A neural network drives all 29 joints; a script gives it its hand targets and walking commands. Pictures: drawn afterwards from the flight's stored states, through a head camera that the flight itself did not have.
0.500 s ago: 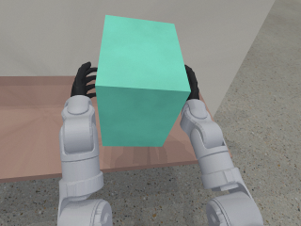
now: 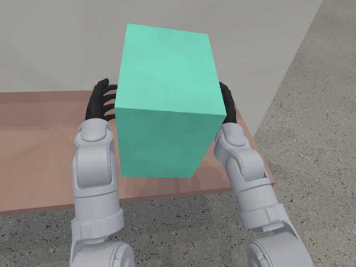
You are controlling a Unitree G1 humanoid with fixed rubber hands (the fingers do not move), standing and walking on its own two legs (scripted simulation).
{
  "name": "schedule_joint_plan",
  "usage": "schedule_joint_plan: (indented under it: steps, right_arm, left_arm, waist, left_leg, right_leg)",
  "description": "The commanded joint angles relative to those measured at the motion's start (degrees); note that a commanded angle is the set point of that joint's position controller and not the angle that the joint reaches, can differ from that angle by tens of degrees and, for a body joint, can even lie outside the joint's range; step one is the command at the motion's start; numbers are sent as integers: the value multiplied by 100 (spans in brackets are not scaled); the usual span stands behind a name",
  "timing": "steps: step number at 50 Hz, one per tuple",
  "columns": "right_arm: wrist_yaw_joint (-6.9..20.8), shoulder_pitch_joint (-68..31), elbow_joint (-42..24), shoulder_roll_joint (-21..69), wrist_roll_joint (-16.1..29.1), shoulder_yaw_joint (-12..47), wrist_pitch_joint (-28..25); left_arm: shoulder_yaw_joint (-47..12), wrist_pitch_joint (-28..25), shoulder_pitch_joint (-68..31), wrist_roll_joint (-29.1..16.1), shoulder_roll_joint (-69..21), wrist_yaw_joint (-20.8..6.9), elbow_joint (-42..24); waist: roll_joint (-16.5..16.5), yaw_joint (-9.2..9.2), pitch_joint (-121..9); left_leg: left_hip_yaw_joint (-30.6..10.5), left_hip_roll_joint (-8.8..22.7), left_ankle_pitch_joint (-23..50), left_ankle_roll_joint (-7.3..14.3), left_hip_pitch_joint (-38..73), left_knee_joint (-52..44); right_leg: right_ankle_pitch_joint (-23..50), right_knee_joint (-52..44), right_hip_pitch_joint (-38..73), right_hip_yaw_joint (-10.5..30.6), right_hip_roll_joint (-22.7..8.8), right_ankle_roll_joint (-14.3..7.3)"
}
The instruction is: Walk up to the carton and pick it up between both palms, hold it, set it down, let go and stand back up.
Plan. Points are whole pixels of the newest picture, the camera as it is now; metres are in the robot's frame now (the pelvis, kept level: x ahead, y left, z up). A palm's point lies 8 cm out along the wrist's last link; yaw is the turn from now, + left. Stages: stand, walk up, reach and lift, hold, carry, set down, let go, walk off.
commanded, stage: hold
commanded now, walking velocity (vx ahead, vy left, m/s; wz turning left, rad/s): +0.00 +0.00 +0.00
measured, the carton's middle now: (162, 108) +0.40 +0.01 +0.16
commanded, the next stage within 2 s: set down in 1.80 s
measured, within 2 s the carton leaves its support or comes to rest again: neither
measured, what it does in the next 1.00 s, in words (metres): stands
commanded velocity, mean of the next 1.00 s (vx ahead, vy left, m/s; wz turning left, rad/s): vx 0.00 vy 0.00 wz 0.00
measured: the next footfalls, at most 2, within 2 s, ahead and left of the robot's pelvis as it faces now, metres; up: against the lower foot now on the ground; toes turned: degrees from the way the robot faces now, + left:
none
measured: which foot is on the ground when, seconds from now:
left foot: down 0.00-1.00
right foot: down 0.00-1.00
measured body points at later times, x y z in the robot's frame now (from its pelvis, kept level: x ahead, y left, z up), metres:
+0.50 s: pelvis +0.01 +0.00 +0.00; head +0.01 +0.02 +0.45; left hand +0.39 +0.13 +0.18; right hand +0.39 -0.13 +0.17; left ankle +0.04 +0.14 -0.75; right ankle +0.01 -0.11 -0.75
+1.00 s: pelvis -0.01 +0.00 +0.00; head -0.02 +0.04 +0.45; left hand +0.37 +0.14 +0.19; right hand +0.37 -0.12 +0.18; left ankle +0.04 +0.14 -0.75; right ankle +0.01 -0.11 -0.75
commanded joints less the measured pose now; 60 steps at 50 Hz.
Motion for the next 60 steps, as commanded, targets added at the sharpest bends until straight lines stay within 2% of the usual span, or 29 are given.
schedule_joint_plan:
  steps: [1, 7, 13, 16, 19, 23, 26, 28, 31, 36, 42, 43, 45, 48, 53, 57, 60]
  right_arm:
    - [547, -3773, -1125, 1775, 39, 1172, -436]
    - [749, -4305, -793, 1878, -331, 809, -551]
    - [833, -4358, -298, 1946, -511, 554, -457]
    - [795, -4178, -205, 1962, -475, 575, -409]
    - [684, -3931, -364, 2020, -323, 791, -399]
    - [485, -3639, -946, 2174, -19, 1315, -447]
    - [374, -3490, -1462, 2247, 177, 1717, -512]
    - [340, -3406, -1717, 2233, 253, 1906, -546]
    - [344, -3259, -1901, 2112, 302, 2020, -552]
    - [420, -3165, -1833, 1828, 288, 1844, -483]
    - [561, -3502, -1231, 1623, 86, 1260, -385]
    - [564, -4196, -1501, 1608, -168, 1164, -473]
    - [670, -4225, -1067, 1746, -362, 829, -474]
    - [780, -4302, -741, 1734, -433, 649, -439]
    - [707, -4083, -545, 1806, -280, 794, -364]
    - [563, -3864, -737, 1850, -37, 1087, -319]
    - [464, -3739, -990, 1876, 103, 1299, -319]
  left_arm:
    - [-2465, -509, -3431, -1019, -2025, -626, -642]
    - [-2576, -685, -4044, -1131, -2110, -407, -413]
    - [-2220, -636, -4077, -995, -2075, -422, 111]
    - [-1994, -611, -3873, -873, -2058, -519, 275]
    - [-1889, -609, -3591, -787, -2059, -652, 200]
    - [-2059, -623, -3242, -825, -2103, -817, -280]
    - [-2369, -636, -3074, -939, -2145, -857, -770]
    - [-2574, -628, -2985, -1011, -2147, -840, -1018]
    - [-2807, -582, -2825, -1078, -2131, -780, -1215]
    - [-2949, -475, -2703, -1124, -2097, -664, -1250]
    - [-2745, -408, -3129, -1098, -2028, -551, -898]
    - [-2933, -454, -3609, -1297, -1730, -539, -664]
    - [-2751, -500, -3832, -1222, -1866, -469, -427]
    - [-2432, -512, -3863, -1107, -1872, -451, -110]
    - [-2058, -551, -3768, -898, -1862, -604, 67]
    - [-2051, -547, -3596, -839, -1875, -761, -174]
    - [-2221, -527, -3489, -871, -1903, -826, -483]
  waist:
    - [521, -42, -2254]
    - [645, -132, -2681]
    - [638, -91, -2594]
    - [569, -54, -2535]
    - [464, -31, -2670]
    - [342, -22, -3031]
    - [357, -14, -3231]
    - [415, -5, -3244]
    - [503, -1, -3068]
    - [603, -27, -2639]
    - [635, -100, -2162]
    - [356, -276, -2628]
    - [511, -179, -2427]
    - [575, -78, -2556]
    - [471, 28, -2729]
    - [418, 16, -2809]
    - [440, -28, -2828]
  left_leg:
    - [338, -387, 759, -99, 538, -17]
    - [395, -378, 101, -65, 471, 5]
    - [439, -433, 72, 2, 197, 64]
    - [434, -473, 465, 18, 152, 105]
    - [405, -525, 1130, 31, 211, 177]
    - [330, -571, 2112, 34, 370, 291]
    - [265, -549, 2698, 1, 553, 371]
    - [233, -514, 2951, -38, 694, 416]
    - [216, -454, 3073, -110, 910, 462]
    - [233, -388, 2537, -210, 1057, 393]
    - [288, -345, 930, -195, 691, 65]
    - [491, -393, -29, -186, 266, 11]
    - [534, -364, -675, -40, -89, -187]
    - [497, -362, -548, 14, -81, -136]
    - [467, -440, 493, 31, 171, 117]
    - [415, -500, 1247, 10, 309, 238]
    - [375, -504, 1630, -24, 437, 282]
  right_leg:
    - [145, 61, 128, -122, 335, 206]
    - [-462, 119, -127, -184, 383, 193]
    - [-392, 142, -29, -141, 336, 258]
    - [107, 164, 184, -97, 307, 300]
    - [1042, 250, 531, -31, 279, 347]
    - [2387, 414, 974, 42, 262, 383]
    - [2870, 477, 1035, 60, 277, 361]
    - [2848, 458, 929, 57, 296, 323]
    - [2420, 351, 648, 34, 334, 253]
    - [1389, 121, 277, -19, 381, 155]
    - [93, -8, 61, -99, 369, 135]
    - [-600, 23, -323, -228, 358, 183]
    - [-977, 76, -346, -182, 307, 173]
    - [-868, 106, -274, -159, 271, 176]
    - [65, 161, 72, -119, 284, 244]
    - [972, 230, 417, -73, 277, 311]
    - [1387, 246, 527, -55, 276, 324]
